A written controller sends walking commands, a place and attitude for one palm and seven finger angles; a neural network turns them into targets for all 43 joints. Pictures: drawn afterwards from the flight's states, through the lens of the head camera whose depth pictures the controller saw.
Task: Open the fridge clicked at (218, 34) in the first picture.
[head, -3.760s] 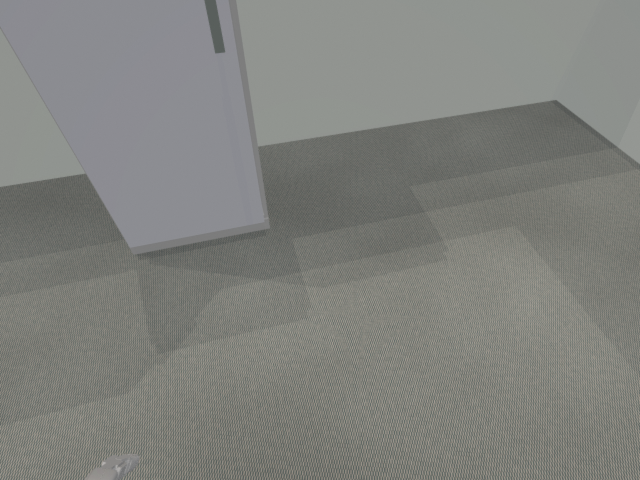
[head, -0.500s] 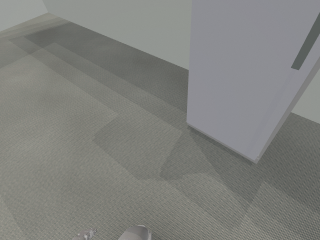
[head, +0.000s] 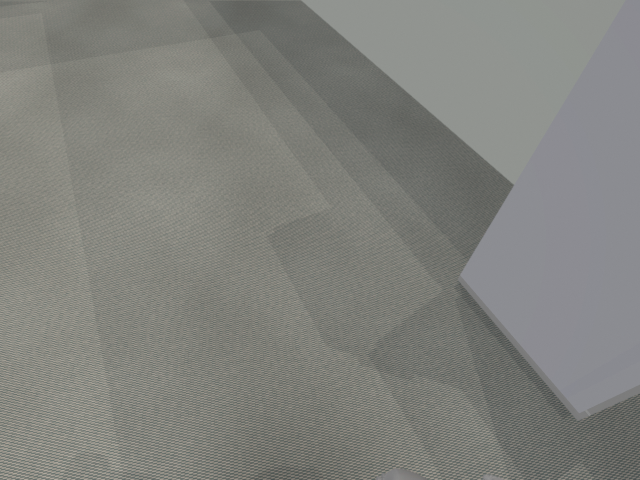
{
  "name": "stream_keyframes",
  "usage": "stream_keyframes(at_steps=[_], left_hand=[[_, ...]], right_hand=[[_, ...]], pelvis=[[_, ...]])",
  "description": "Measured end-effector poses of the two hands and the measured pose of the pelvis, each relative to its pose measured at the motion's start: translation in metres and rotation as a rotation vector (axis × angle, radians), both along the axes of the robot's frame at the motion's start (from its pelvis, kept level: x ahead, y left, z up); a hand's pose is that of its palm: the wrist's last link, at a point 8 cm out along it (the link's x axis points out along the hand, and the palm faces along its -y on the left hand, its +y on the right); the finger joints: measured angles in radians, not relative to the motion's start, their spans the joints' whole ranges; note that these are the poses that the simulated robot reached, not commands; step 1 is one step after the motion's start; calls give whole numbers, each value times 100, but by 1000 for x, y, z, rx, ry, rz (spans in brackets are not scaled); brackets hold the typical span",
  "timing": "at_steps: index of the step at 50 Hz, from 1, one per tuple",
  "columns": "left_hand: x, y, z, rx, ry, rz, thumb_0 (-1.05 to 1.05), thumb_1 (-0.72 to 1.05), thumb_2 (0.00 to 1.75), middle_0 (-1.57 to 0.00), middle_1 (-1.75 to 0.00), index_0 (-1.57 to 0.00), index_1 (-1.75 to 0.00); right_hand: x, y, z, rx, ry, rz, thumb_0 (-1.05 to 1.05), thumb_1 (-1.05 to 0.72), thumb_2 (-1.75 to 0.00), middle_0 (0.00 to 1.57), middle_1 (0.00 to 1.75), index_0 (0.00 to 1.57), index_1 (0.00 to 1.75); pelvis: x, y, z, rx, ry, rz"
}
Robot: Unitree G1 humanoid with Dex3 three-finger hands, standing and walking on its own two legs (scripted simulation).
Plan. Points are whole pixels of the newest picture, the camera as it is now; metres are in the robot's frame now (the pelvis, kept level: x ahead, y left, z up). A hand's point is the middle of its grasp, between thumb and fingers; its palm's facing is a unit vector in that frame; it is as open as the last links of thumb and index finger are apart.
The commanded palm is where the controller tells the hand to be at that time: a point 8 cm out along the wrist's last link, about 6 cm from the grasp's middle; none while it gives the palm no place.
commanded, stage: walk to a spot facing it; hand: right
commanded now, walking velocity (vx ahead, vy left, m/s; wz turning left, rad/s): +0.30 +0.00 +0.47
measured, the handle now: out of the picture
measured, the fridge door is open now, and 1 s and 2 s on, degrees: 0 0 0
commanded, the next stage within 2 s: turn to face it in 0.64 s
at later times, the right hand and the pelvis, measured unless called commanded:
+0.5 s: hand (489, 451) +0.21 -0.24 -0.17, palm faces -0.22 +0.96 -0.16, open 7.4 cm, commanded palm none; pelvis +0.12 -0.06 +0.01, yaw +17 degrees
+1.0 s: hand (379, 318) +0.41 -0.08 -0.15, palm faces -0.47 +0.86 -0.19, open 7.4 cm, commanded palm none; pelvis +0.21 +0.00 +0.00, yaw +25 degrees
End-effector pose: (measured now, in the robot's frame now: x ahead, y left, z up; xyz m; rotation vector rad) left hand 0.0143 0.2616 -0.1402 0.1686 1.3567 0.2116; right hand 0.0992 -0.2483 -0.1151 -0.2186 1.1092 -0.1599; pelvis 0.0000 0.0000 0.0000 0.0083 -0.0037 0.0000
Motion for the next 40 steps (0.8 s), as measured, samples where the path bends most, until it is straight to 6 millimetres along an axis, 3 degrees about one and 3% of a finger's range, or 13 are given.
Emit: stream_keyframes(at_steps=[8,14,17,22,28,34,40], left_hand=[[56,-6,23,18,-155,20,1,91,89,-20,-30,-20,-30],[114,-29,33,62,-249,5,1,91,89,-20,-30,-20,-30],[130,-42,34,93,-295,21,0,91,89,-20,-30,-20,-30],[113,-65,39,83,-236,126,0,91,89,-20,-30,-20,-30],[70,-87,32,43,-73,283,0,92,89,-20,-30,-20,-30],[30,-100,16,-12,61,441,0,92,89,-20,-30,-20,-30],[11,-93,-12,-75,133,560,0,91,89,-20,-30,-20,-30]], right_hand=[[4,1,-6,42,78,52,1,-90,-90,20,30,20,30],[7,-26,-30,74,180,40,1,-90,-90,20,30,20,30],[21,-42,-43,77,242,63,1,-90,-90,20,30,20,30],[77,-50,-33,75,254,153,1,-91,-90,20,30,20,30],[162,-32,-21,68,179,254,1,-91,-90,19,30,20,30],[244,18,-18,56,114,396,1,-91,-90,19,30,19,30],[315,88,-20,32,-8,546,1,-91,-90,19,30,20,30]], pelvis=[[29,-9,8,2,3,75],[65,-34,0,20,3,132],[83,-46,-7,18,-1,187],[110,-54,6,27,-2,262],[138,-55,13,30,4,336],[161,-42,6,12,3,414],[183,-11,-15,-11,10,477]])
